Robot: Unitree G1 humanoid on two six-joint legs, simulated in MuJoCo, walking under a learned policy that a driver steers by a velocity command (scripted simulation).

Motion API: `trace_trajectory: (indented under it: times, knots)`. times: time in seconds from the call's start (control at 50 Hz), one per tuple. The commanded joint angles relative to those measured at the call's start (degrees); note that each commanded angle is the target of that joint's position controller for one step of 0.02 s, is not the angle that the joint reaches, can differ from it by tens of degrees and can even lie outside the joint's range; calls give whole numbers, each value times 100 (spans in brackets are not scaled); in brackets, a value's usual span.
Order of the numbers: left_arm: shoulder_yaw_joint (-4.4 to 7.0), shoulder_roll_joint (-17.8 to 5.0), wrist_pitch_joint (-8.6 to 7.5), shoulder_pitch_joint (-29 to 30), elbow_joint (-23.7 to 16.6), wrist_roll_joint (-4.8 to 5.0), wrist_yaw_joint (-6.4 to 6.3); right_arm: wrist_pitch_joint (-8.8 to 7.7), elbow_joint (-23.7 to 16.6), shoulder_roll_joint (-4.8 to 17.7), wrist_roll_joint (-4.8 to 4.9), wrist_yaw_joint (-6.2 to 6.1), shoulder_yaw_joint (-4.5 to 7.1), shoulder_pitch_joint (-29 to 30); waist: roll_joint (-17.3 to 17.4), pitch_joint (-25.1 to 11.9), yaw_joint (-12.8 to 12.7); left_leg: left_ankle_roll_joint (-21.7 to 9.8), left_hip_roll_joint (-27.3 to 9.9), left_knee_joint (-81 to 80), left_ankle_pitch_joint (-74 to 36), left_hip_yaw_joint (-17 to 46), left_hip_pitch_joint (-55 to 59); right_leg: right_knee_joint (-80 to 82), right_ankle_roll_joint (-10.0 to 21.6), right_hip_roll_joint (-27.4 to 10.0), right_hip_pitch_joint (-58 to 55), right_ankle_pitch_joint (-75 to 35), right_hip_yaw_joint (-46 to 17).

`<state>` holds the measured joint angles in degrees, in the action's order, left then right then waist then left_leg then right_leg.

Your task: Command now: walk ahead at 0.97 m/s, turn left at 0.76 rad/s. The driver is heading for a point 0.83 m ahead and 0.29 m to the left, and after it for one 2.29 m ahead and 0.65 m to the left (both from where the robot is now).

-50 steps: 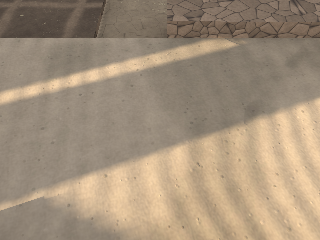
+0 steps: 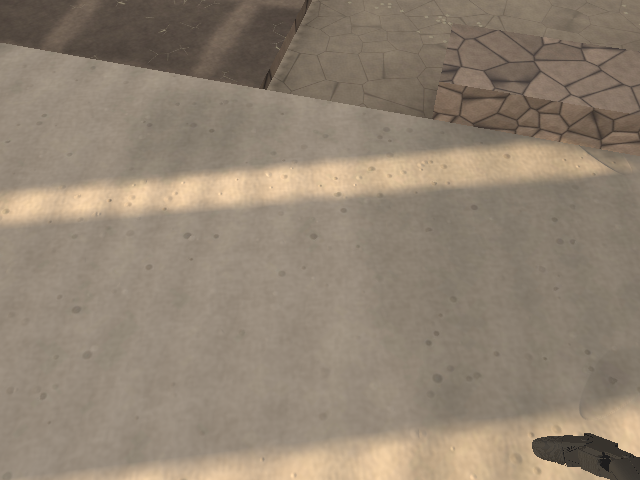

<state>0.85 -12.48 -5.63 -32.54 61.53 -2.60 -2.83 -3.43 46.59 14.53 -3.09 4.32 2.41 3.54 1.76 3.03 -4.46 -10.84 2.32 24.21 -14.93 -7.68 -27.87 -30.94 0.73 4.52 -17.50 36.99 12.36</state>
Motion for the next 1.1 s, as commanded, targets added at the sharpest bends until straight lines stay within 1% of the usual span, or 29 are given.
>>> trace_trajectory:
  times: [0.02,0.04,0.06,0.08,0.1,0.12,0.18,0.22,0.26,0.32,0.36,0.38,0.4,0.42,0.46,0.5,0.54,0.6,0.68,0.74,0.78,0.8,0.82,0.84,0.86,0.88,0.92,0.98,1.1]
  knots:
    - [298,-1233,138,638,-134,-8,-81,62,764,972,136,-169,448,-3272,-139,-874,2176,-665,-140,-397,252,426,3505,-5033,-10,-1104,2035,-8042,-168]
    - [209,-739,6,1331,-481,-139,78,50,1032,1164,124,-193,473,-3412,565,-542,1731,-735,-503,508,-8,701,4977,-6754,142,-328,4881,-1230,-365]
    - [162,-706,-121,1133,-1034,59,50,32,948,1676,147,-234,551,-3490,1041,-1408,1273,-1269,-1512,1789,-2611,2324,6868,-7213,31,-487,6673,-202,-1209]
    - [106,-975,-194,1321,-1278,351,88,73,923,1608,74,-363,565,-3768,430,-2197,1546,-2173,-2085,740,-233,3968,7758,-7112,-161,-455,7904,-458,-1600]
    - [56,-1067,-255,1752,-1401,273,128,97,905,1366,49,-486,530,-3590,-112,-1448,1397,-1924,-2111,-395,1811,4552,6840,-6051,-89,-793,8167,-949,-1814]
    - [118,-1196,-260,1921,-1290,121,186,80,783,1096,91,-506,453,-2916,-677,-638,1038,-1487,-1762,-847,2197,4056,5371,-5181,-12,-935,7553,-1392,-1665]
    - [85,-793,78,2299,-1581,-248,333,-152,643,956,279,-561,308,-2394,-1040,228,149,-1247,-1183,-1097,780,3489,2066,-3456,-428,-1133,5655,-1056,-1760]
    - [-28,-528,68,2913,-1988,-127,387,-273,485,1172,298,-523,376,-1980,-547,493,71,-993,-642,-1354,477,3012,557,-2003,-468,-1020,4497,-2177,-1437]
    - [-52,-437,31,2692,-1944,94,366,-325,468,1148,355,-381,439,-1887,-213,329,131,-541,-152,-1235,249,2538,-348,-1146,-382,-679,2872,-3873,-1110]
    - [80,-782,49,2327,-1939,94,249,-310,566,1267,409,-276,508,-2312,-154,-233,171,-73,-3,-113,-1149,2598,449,-516,-156,-330,1888,-4049,-1150]
    - [342,-1346,19,636,-1563,102,133,-315,466,1425,316,-283,512,-1960,-158,-1110,-952,234,182,2528,-1505,2504,456,-374,-104,-363,332,-3184,-1228]
    - [453,-1755,-6,-240,-1400,-60,60,-343,250,584,273,-285,294,-1839,-907,-1622,-1147,289,568,4697,1793,2207,-287,-103,87,-1606,-464,-1790,-2484]
    - [466,-1948,-7,168,-1520,-220,108,-288,-139,105,478,-387,136,-2513,-1935,-2079,-256,272,659,6059,4434,1641,-1141,1085,442,-3216,-510,-567,-5630]
    - [498,-1668,23,993,-1612,-82,163,-185,-192,466,374,-427,132,-2568,-1906,-1703,11,178,206,6304,3824,1502,-1685,1724,825,-3106,121,1328,-6548]
    - [343,-838,57,1710,-1663,-3,220,32,-191,634,200,-314,178,-1967,-650,-308,101,226,-369,5880,3253,1285,-1771,1721,704,-2566,1622,558,-4608]
    - [246,-591,0,1468,-1322,6,218,184,-483,354,126,-150,132,-1613,-612,74,298,323,-691,5612,3219,1320,-1633,1819,479,-2284,2367,-862,-3229]
    - [233,-540,-109,1417,-1111,122,285,278,-885,183,133,-78,47,-1147,-646,212,452,403,-884,5276,2952,1265,-1745,2167,327,-2203,2618,-1765,-2330]
    - [259,-631,-232,1796,-1146,123,332,316,-1262,337,180,4,24,-695,-691,295,688,463,-917,4298,1969,1043,-1506,2570,240,-1894,2878,-3090,-935]
    - [296,-856,-249,1330,-1036,133,282,294,-1457,377,160,129,-37,58,-192,554,454,210,-639,2416,1207,117,-1004,2848,177,-1552,2271,-4466,210]
    - [367,-1275,-76,1052,-1124,90,178,237,-1317,563,142,79,7,-215,-516,165,695,-5,-20,1789,1665,-367,-287,1624,117,-1729,1300,-8304,451]
    - [471,-1641,138,1173,-1271,105,93,146,-851,809,113,-27,137,-1793,-622,-678,1435,-147,445,1431,1954,-314,1424,-773,119,-1932,1444,-9511,329]
    - [448,-1579,147,1220,-1323,132,105,101,-428,945,27,-136,241,-2860,-449,-1170,1800,-329,404,834,1427,218,2985,-2368,33,-1880,2260,-8396,223]
    - [396,-1106,132,1032,-1376,100,179,153,-374,1228,119,-282,373,-2548,623,-1241,1311,-275,-514,888,611,1486,4289,-4362,-131,-850,3970,-2102,125]
    - [229,-799,136,202,-1863,369,189,173,-744,1994,-31,-291,472,-2274,1272,-2774,749,-1575,-2645,923,-2485,4437,6123,-6729,-291,-456,5722,-126,-765]
    - [259,-1263,-215,1039,-1853,505,197,169,-792,1553,293,-321,412,-2536,143,-3570,1292,-1603,-2387,-9,-981,4849,5963,-6607,-265,-450,5654,-644,-2103]
    - [283,-1183,-237,1114,-1855,717,163,64,-562,1464,304,-257,390,-2202,-396,-2505,957,-1441,-2366,-227,-784,4003,4963,-6008,-276,-734,5832,-873,-1959]
    - [312,-1142,-73,1367,-1623,614,-6,-180,-593,887,386,-263,219,-1192,-1022,-1170,465,-902,-1974,-422,-864,2805,2712,-5120,-335,-1216,5303,-1285,-1869]
    - [342,-812,192,996,-1413,512,60,-318,-259,638,287,-293,172,-1101,-373,-691,130,-196,-1512,-810,-1718,1525,1355,-3964,-289,-1352,4422,-1763,-1933]
    - [337,-594,202,1889,-1742,404,237,-118,-207,617,248,-702,141,-726,133,-526,320,499,-812,-918,-1659,-115,1646,-1752,-312,-960,4688,-4115,-1132]
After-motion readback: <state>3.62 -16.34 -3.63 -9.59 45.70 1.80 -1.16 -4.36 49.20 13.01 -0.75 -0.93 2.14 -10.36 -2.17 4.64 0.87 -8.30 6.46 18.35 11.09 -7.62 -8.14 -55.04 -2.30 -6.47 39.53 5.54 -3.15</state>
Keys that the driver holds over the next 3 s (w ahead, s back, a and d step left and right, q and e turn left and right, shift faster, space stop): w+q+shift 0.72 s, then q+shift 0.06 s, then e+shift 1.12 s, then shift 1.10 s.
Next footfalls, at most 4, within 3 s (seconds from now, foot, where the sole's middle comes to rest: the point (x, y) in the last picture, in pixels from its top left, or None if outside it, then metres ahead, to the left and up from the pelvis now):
0.02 left None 0.18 0.03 -0.81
0.38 right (388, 402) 0.64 -0.07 -0.81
0.82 left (219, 301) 0.87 0.35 -0.81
1.30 right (223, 223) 1.12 0.38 -0.81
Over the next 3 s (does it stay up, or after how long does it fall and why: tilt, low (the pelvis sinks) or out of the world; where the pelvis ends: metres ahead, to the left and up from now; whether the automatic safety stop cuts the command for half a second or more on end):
stays up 1.03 0.43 -0.04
